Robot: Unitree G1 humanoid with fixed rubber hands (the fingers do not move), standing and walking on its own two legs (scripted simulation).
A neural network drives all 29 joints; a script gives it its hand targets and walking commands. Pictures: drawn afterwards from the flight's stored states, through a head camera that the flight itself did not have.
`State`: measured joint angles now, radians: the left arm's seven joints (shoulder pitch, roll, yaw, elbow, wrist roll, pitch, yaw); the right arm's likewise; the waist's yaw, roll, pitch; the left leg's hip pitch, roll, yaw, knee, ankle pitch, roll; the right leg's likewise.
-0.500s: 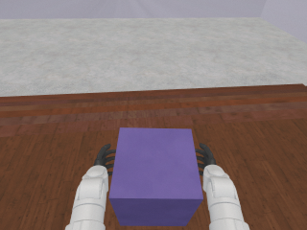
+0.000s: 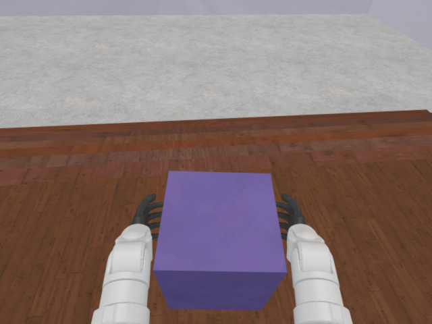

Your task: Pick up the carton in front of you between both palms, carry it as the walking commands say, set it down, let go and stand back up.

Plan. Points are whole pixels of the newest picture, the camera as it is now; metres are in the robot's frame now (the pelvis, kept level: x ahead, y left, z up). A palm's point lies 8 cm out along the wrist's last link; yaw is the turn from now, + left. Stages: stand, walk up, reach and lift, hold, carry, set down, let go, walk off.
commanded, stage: reach and lift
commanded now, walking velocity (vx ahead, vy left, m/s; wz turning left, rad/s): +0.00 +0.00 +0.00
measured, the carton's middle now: (217, 244) +0.31 +0.00 -0.05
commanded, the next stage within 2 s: hold in 0.46 s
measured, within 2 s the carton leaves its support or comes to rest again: neither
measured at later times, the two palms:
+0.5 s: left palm (139, 228) +0.29 +0.15 +0.04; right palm (297, 228) +0.30 -0.15 +0.04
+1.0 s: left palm (141, 214) +0.31 +0.14 +0.07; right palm (301, 214) +0.31 -0.16 +0.07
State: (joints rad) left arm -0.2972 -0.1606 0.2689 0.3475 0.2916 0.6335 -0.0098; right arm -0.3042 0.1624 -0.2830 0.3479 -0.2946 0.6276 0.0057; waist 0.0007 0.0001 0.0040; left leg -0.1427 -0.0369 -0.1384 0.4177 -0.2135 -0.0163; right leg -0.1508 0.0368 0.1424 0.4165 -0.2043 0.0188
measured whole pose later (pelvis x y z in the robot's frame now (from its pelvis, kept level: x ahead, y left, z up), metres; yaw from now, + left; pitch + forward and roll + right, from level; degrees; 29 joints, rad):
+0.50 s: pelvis +0.01 +0.00 +0.00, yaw +0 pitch -5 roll +0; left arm -0.24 -0.15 0.21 0.26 0.27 0.71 0.00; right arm -0.25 0.15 -0.22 0.27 -0.27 0.70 0.00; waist 0.00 0.00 0.00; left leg -0.07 -0.03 -0.14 0.36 -0.20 -0.01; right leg -0.08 0.03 0.14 0.36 -0.19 0.01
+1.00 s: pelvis +0.02 -0.01 -0.01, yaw +0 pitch +0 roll +0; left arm -0.22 -0.13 0.17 0.07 0.19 0.86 0.02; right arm -0.23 0.14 -0.17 0.07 -0.21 0.86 -0.04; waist 0.00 0.02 -0.14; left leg -0.25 0.03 -0.05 0.56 -0.32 -0.02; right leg -0.26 -0.01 0.01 0.57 -0.34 0.01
